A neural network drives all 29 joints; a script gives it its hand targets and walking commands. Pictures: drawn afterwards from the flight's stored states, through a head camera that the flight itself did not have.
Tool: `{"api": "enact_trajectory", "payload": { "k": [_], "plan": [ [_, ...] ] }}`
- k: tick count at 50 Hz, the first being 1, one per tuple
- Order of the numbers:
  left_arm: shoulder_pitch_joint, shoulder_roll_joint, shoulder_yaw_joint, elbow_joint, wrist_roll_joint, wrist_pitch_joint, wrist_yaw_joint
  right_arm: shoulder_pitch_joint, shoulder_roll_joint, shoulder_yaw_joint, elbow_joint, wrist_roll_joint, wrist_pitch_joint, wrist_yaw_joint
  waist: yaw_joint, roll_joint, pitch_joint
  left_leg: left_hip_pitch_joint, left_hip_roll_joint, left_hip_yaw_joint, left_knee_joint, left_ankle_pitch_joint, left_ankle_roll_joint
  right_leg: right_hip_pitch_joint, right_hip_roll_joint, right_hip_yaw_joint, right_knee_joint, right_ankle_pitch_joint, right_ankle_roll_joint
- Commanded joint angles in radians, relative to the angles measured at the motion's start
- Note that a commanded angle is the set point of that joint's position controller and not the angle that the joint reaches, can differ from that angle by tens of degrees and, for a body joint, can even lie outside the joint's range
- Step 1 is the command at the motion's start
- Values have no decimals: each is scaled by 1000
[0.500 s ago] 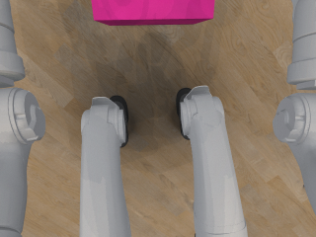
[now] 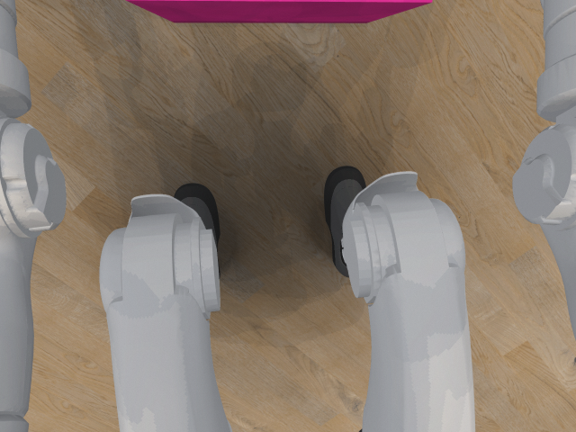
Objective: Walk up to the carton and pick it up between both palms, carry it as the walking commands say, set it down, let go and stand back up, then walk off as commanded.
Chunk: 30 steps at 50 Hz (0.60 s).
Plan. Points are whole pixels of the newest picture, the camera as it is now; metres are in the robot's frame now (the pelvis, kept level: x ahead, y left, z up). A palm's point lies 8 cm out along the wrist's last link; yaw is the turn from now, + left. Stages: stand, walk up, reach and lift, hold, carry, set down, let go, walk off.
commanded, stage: reach and lift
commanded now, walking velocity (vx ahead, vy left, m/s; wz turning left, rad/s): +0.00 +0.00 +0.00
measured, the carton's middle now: out of the picture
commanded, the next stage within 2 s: none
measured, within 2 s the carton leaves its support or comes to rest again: neither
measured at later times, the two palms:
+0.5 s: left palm out of the picture +0.60 +0.20 -0.22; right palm out of the picture +0.56 -0.23 -0.22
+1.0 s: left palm out of the picture +0.59 +0.17 -0.22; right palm out of the picture +0.56 -0.21 -0.22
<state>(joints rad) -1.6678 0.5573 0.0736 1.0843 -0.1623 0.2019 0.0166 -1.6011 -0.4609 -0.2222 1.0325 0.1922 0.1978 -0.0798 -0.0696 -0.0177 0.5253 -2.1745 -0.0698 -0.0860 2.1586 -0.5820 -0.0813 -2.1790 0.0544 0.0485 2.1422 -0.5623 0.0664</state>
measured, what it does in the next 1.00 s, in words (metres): stands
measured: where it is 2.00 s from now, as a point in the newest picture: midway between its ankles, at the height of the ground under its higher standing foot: (274, 248)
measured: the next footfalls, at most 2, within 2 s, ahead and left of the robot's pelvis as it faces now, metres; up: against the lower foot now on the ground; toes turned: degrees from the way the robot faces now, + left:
none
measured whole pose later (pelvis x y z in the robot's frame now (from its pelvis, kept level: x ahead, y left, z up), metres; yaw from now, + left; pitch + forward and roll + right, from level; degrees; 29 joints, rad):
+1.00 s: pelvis +0.02 +0.00 -0.04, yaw -1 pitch +32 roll -1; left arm -1.60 0.47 0.00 1.18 -0.23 0.10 0.07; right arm -1.57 -0.38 -0.17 1.18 0.20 0.09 -0.09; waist -0.04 -0.02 0.52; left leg -2.22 -0.03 -0.06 2.32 -0.66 -0.05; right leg -2.23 0.01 0.02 2.30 -0.63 0.04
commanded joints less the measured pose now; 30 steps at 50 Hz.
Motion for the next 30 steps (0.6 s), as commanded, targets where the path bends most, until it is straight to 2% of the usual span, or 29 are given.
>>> {"api": "enact_trajectory", "payload": {
  "k": [1,2,3,4,5,6,7,8,9,10,11,12,13,15,16,17,18,19,20,21,22,23,24,25,26,27,28,29,30],
  "plan": [
    [-226,161,26,-129,-1,-71,35,-158,-186,7,-81,19,-63,9,-1,79,-1647,796,36,127,-106,463,48,684,-43,-141,-122,457,-11],
    [-276,194,52,-263,-2,-86,53,-258,-205,11,-269,47,-83,7,23,74,-1801,873,39,135,-85,568,48,737,-30,-123,-119,544,-8],
    [-246,170,27,-179,12,-92,56,-220,-221,1,-162,40,-82,7,24,108,-1731,807,46,119,-66,534,55,665,-38,-121,-84,515,1],
    [-199,144,27,-219,-11,-96,60,-201,-195,14,-232,35,-94,3,10,52,-1789,836,28,120,-47,600,55,711,-40,-127,-89,593,7],
    [-159,126,41,-150,-5,-100,51,-157,-191,21,-116,19,-99,2,16,42,-1632,706,29,130,-40,547,53,693,-40,-105,-82,561,-1],
    [-177,114,37,-227,-28,-105,50,-179,-153,35,-234,43,-105,-4,19,35,-1730,753,33,131,-36,634,55,726,-43,-107,-80,661,6],
    [-111,101,44,-101,16,-103,46,-116,-166,1,-84,18,-105,-1,17,79,-1535,630,45,140,-41,535,46,646,-39,-104,-71,571,-4],
    [-97,96,43,-157,-2,-117,40,-123,-157,12,-174,39,-116,4,16,61,-1555,640,43,139,-23,565,51,656,-33,-103,-62,603,0],
    [-183,129,45,-167,5,-114,46,-110,-180,-23,-130,18,-105,1,9,110,-1554,698,50,129,-18,558,51,581,-41,-93,-74,573,-11],
    [-133,99,38,-153,-6,-119,44,-100,-167,-7,-91,5,-111,5,2,56,-1472,637,45,126,-19,544,57,536,-45,-116,-56,556,-7],
    [-195,100,2,-212,-35,-121,39,-135,-146,4,-142,24,-120,2,-16,69,-1530,633,44,126,-7,560,56,581,-52,-109,-60,606,0],
    [-214,111,13,-165,-42,-124,41,-118,-190,-44,-103,3,-124,0,-73,72,-1487,645,56,121,-1,535,54,563,-49,-101,-58,566,-12],
    [-262,116,1,-265,-60,-132,41,-188,-202,-28,-184,28,-133,-6,-45,79,-1554,606,47,124,13,542,45,639,-59,-99,-32,617,-13],
    [-291,132,-15,-263,-74,-139,50,-171,-215,-36,-106,21,-134,-10,-56,73,-1526,614,52,121,8,517,48,634,-62,-106,-13,593,-18],
    [-225,135,-12,-161,-58,-136,46,-151,-183,-17,-57,5,-126,-4,-17,57,-1417,575,51,121,-10,519,51,596,-55,-106,-24,560,-19],
    [-162,92,-46,-87,-61,-130,43,-84,-155,-13,12,14,-119,7,-34,112,-1391,603,57,100,-4,545,43,544,-59,-100,-8,569,-22],
    [-145,100,-15,-94,-58,-132,48,-46,-163,7,43,24,-126,15,-6,93,-1347,637,50,122,-2,531,46,502,-63,-94,-11,530,-24],
    [-154,133,-7,-177,-48,-133,45,-107,-174,7,-81,31,-133,11,12,99,-1404,638,54,117,13,556,58,501,-56,-99,-10,546,-18],
    [-160,134,17,-164,-53,-132,56,-166,-217,10,-142,35,-146,7,15,32,-1469,662,57,105,10,564,55,553,-67,-117,-3,568,-12],
    [-184,128,-11,-191,-62,-132,57,-173,-237,-17,-134,26,-147,-2,-23,68,-1477,613,49,95,14,540,51,584,-67,-103,7,573,-19],
    [-184,115,-9,-122,-88,-129,57,-149,-220,5,-55,12,-136,-1,-26,45,-1433,646,57,103,10,531,50,543,-67,-112,-11,539,-23],
    [-144,103,-21,-110,-89,-123,51,-132,-172,7,-67,9,-131,-2,-27,23,-1413,595,50,108,-16,520,52,589,-67,-111,-14,550,-13],
    [-144,87,-10,-35,-75,-115,46,-122,-161,40,-24,35,-121,8,25,77,-1316,598,57,115,-10,476,53,500,-65,-101,-13,475,-26],
    [-142,88,-24,-55,-73,-108,44,-145,-185,10,-46,19,-117,5,-22,62,-1303,585,59,107,-15,462,58,523,-60,-104,-22,478,-25],
    [-154,97,-12,-121,-66,-118,54,-124,-164,34,-26,39,-125,13,19,61,-1313,573,55,117,-29,439,61,514,-64,-114,-1,453,-31],
    [-154,82,-31,-115,-71,-118,52,-172,-165,22,-108,35,-131,11,9,60,-1358,576,60,101,-7,482,63,510,-63,-113,-6,500,-24],
    [-186,67,-32,-103,-86,-118,54,-157,-177,31,-40,24,-133,4,-35,53,-1353,573,64,106,-23,484,60,531,-56,-114,-31,511,-30],
    [-194,81,-26,-59,-68,-115,49,-175,-186,10,-43,27,-126,-3,-3,100,-1293,625,64,100,-14,451,61,433,-58,-105,-29,436,-36],
    [-145,58,-35,-44,-60,-110,49,-184,-165,23,-59,27,-135,3,-17,75,-1320,604,59,89,-24,461,64,475,-56,-113,-17,448,-36]
  ]
}}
